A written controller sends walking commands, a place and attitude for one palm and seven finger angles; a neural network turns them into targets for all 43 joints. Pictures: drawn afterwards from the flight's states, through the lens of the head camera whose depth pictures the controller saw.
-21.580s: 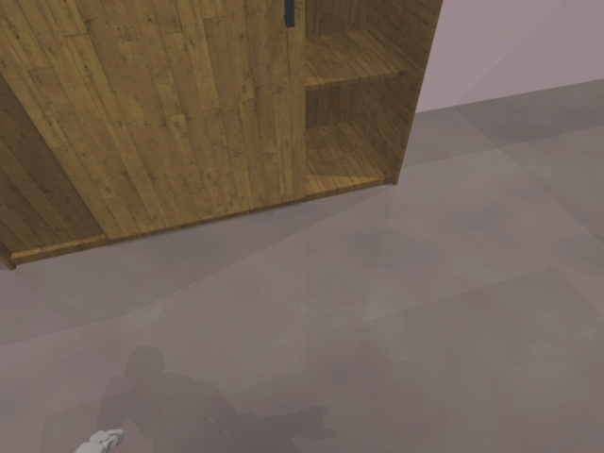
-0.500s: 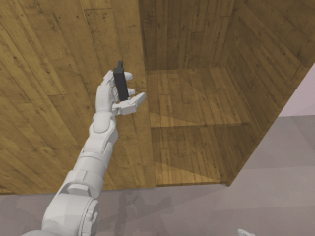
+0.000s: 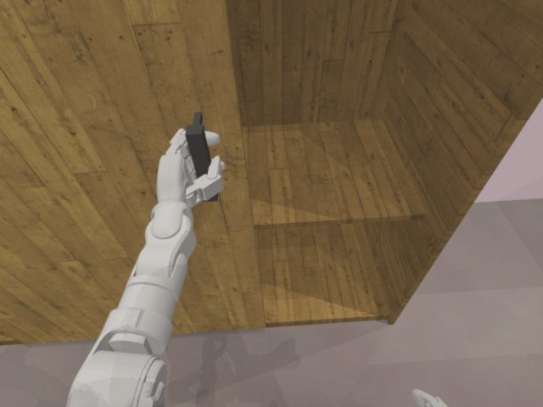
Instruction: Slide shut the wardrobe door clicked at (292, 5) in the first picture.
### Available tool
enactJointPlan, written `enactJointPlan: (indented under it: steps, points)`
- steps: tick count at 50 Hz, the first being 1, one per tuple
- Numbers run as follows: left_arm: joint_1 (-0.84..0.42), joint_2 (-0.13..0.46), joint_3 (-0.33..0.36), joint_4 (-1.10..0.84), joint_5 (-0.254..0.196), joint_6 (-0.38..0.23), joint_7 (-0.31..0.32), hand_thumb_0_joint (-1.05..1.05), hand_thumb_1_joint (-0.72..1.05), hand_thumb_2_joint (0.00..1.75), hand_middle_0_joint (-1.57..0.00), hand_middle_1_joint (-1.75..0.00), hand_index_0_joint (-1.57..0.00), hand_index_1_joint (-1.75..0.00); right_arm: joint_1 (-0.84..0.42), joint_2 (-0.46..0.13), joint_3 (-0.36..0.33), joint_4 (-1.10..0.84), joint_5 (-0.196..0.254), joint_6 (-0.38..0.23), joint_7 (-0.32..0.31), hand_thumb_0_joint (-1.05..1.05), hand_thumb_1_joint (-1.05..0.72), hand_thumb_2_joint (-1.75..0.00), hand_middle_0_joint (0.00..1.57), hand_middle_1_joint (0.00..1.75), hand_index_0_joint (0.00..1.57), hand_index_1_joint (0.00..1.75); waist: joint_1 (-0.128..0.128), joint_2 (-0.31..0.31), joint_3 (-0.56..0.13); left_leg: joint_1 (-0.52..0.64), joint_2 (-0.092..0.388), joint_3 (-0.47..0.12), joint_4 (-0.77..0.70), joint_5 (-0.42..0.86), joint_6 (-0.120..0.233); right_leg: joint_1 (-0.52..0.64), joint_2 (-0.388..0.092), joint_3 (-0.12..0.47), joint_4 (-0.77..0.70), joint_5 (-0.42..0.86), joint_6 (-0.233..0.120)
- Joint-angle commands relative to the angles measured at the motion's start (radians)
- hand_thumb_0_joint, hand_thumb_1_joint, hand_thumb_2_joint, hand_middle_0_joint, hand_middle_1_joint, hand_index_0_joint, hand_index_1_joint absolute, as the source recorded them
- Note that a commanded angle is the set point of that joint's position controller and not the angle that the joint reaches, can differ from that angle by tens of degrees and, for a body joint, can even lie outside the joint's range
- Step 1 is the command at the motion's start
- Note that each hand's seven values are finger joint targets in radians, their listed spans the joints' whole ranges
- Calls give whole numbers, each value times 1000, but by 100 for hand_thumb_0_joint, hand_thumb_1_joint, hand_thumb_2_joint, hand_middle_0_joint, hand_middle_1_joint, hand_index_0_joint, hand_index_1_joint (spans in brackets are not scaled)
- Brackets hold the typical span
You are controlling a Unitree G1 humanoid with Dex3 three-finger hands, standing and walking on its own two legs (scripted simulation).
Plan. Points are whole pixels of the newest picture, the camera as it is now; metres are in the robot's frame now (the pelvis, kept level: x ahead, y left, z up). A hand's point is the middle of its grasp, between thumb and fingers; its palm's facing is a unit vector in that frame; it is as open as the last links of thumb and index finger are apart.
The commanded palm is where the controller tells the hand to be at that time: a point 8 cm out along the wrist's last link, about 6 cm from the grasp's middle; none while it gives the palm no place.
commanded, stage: grip the handle and tug to test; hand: left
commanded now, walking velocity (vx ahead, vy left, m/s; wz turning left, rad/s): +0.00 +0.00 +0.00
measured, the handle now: (204, 158) +0.47 +0.11 +0.12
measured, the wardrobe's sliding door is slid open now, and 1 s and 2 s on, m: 0.46 0.46 0.45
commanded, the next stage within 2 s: tug the door sideways, standing still in 0.42 s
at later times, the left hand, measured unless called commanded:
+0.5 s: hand (216, 180) +0.41 +0.09 +0.13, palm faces +0.05 -1.00 +0.01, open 6.2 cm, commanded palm +0.36 +0.14 +0.13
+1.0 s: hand (218, 179) +0.41 +0.08 +0.13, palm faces +0.11 -0.99 -0.03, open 6.0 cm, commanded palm +0.39 +0.09 +0.13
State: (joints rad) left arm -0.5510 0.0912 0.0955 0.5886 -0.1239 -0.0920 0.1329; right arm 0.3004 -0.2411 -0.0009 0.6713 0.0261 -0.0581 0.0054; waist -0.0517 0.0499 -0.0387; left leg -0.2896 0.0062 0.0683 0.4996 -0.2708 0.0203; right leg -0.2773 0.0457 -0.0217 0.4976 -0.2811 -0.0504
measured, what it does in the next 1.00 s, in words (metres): stands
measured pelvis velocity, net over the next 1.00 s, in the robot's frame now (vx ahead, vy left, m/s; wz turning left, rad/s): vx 0.03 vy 0.00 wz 0.08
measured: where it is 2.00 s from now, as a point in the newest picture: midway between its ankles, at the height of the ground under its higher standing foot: outside the picture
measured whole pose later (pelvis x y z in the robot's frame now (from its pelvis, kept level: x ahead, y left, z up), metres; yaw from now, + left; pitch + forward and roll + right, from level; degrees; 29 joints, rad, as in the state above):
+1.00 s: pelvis +0.03 +0.00 +0.00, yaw +4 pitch +4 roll +0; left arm -0.46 0.01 -0.07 0.34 -0.10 0.05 0.23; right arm 0.22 -0.21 0.00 0.63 0.01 0.02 0.03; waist 0.01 0.06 -0.04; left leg -0.27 -0.03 -0.02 0.51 -0.31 0.02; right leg -0.24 0.02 -0.08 0.52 -0.34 -0.04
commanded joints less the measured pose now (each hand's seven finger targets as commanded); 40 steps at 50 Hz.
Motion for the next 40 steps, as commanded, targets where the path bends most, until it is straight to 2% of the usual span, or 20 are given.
enactJointPlan:
  steps: [1, 2, 5, 6, 8, 9, 11, 15, 16, 17, 19, 20, 22, 24, 26, 27, 32, 33, 34, 40]
  points:
    - [-375, 124, 24, -260, 6, -71, -14, 0, 90, 90, -45, -140, -45, -140, -32, -111, -36, -121, 0, -36, -13, 0, -90, -90, 20, 30, 20, 30, 21, -112, -322, 159, -7, -33, 0, 356, 17, 118, -26, 13, -33, 480, 36]
    - [-372, 108, 14, -287, 7, -70, -17, 0, 90, 90, -45, -140, -45, -140, -38, -107, -35, -130, -1, -37, -11, 0, -90, -90, 20, 30, 20, 30, 22, -80, -342, 169, -11, -28, -1, 364, 17, 123, -28, 16, -29, 498, 37]
    - [-332, 119, 23, -300, -1, -56, -26, 0, 90, 90, -45, -140, -45, -140, -44, -107, -33, -136, 1, -29, -13, 0, -90, -90, 20, 30, 20, 30, 25, -125, -343, 153, -13, -26, -1, 371, 18, 152, -32, 18, -28, 554, 45]
    - [-294, 123, 27, -294, 2, -50, -29, 0, 90, 90, -45, -140, -45, -140, -50, -109, -34, -141, 1, -25, -13, 0, -90, -90, 20, 30, 20, 30, 36, -118, -330, 147, -13, -25, -2, 373, 17, 158, -33, 16, -29, 553, 42]
    - [-287, 87, -5, -350, -3, -45, -34, 0, 90, 90, -45, -140, -45, -140, -60, -101, -30, -154, 4, -25, -8, 0, -90, -90, 20, 30, 20, 30, 36, -72, -345, 173, -14, -24, -2, 394, 17, 153, -33, 15, -27, 564, 40]
    - [-265, 79, -14, -362, -5, -41, -38, 0, 90, 90, -45, -140, -45, -140, -62, -99, -32, -157, 4, -26, -8, 0, -90, -90, 20, 30, 20, 30, 37, -90, -347, 179, -13, -26, 1, 411, 17, 160, -33, 12, -24, 583, 41]
    - [-194, 102, 8, -382, -5, -32, -40, 0, 90, 90, -45, -140, -45, -140, -67, -104, -33, -166, 2, -20, -7, 0, -90, -90, 20, 30, 20, 30, 53, -89, -354, 177, -12, -22, 0, 435, 15, 189, -39, 13, -22, 630, 43]
    - [-98, 75, -11, -488, -18, -15, -53, 0, 90, 90, -45, -140, -45, -140, -89, -96, -31, -197, 5, -17, -2, 0, -90, -90, 20, 30, 20, 30, 62, -114, -369, 190, -13, -16, -3, 472, 15, 232, -50, 15, -15, 754, 57]
    - [-56, 103, 8, -502, -15, -10, -52, 0, 90, 90, -45, -140, -45, -140, -92, -101, -31, -200, 3, -12, -1, 0, -90, -90, 20, 30, 20, 30, 73, -117, -370, 179, -13, -18, -3, 485, 12, 259, -55, 15, -11, 783, 55]
    - [-22, 80, -10, -548, -18, -7, -56, 0, 90, 90, -45, -140, -45, -140, -102, -93, -28, -212, 4, -11, 2, 0, -90, -90, 20, 30, 20, 30, 75, -97, -374, 188, -15, -13, -5, 500, 13, 271, -59, 15, -7, 827, 58]
    - [51, 93, 6, -591, -23, 8, -59, 0, 90, 90, -45, -140, -45, -140, -112, -93, -27, -225, 3, -6, 3, 0, -90, -90, 20, 30, 20, 30, 85, -107, -377, 189, -14, -12, -5, 525, 11, 294, -64, 14, -6, 873, 60]
    - [55, 75, -20, -617, -23, 16, -64, 0, 90, 90, -45, -140, -45, -140, -121, -90, -23, -229, 5, -3, 4, 0, -90, -90, 20, 30, 20, 30, 79, -95, -367, 190, -16, -11, -9, 510, 10, 292, -66, 14, -8, 875, 62]
    - [83, 110, 8, -663, -20, 27, -56, 0, 90, 90, -45, -140, -45, -140, -132, -92, -25, -233, 5, 5, 2, 0, -90, -90, 20, 30, 20, 30, 83, -92, -352, 186, -13, -11, -13, 506, 9, 297, -65, 11, -12, 859, 56]
    - [122, 68, -35, -719, -20, 41, -57, 0, 90, 90, -45, -140, -45, -140, -145, -84, -23, -244, 5, 7, 5, 0, -90, -90, 20, 30, 20, 30, 80, -67, -352, 214, -10, -14, -9, 540, 9, 280, -62, 8, -14, 837, 54]
    - [146, 77, -32, -714, -19, 63, -48, 0, 90, 90, -45, -140, -45, -140, -148, -91, -23, -238, 4, 17, 3, 0, -90, -90, 20, 30, 20, 30, 77, -93, -317, 210, -5, -19, -9, 541, 8, 268, -59, 4, -21, 821, 51]
    - [78, 118, 1, -692, -14, 73, -40, 0, 90, 90, -45, -140, -45, -140, -143, -97, -23, -226, 3, 23, -1, 0, -90, -90, 20, 30, 20, 30, 63, -99, -296, 204, -6, -19, -7, 518, 8, 247, -57, 5, -25, 806, 50]
    - [-168, 6, -127, -681, 9, 116, -1, 0, 90, 90, -45, -140, -45, -140, -120, -90, -30, -186, -7, 32, -10, 0, -90, -90, 20, 30, 20, 30, 2, -72, -309, 267, -3, -43, 34, 602, 11, 160, -53, -2, -17, 777, 49]
    - [-168, -5, -136, -670, 12, 121, 6, 0, 90, 90, -45, -140, -45, -140, -112, -90, -33, -180, -11, 34, -10, 0, -90, -90, 20, 30, 20, 30, 1, -91, -335, 281, -2, -50, 41, 628, 11, 158, -52, -4, -9, 788, 50]
    - [-176, -28, -158, -672, 15, 123, 8, 0, 90, 90, -45, -140, -45, -140, -112, -87, -34, -178, -13, 35, -11, 0, -90, -90, 20, 30, 20, 30, 0, -77, -353, 292, -2, -51, 47, 649, 9, 158, -55, -5, -3, 798, 51]
    - [-276, -125, -275, -622, 39, 87, 13, 0, 90, 90, -45, -140, -45, -140, -117, -74, -32, -165, -14, 38, 0, 0, -90, -90, 20, 30, 20, 30, -18, -61, -337, 333, 7, -88, 53, 640, 8, 63, -42, -22, -1, 608, 33]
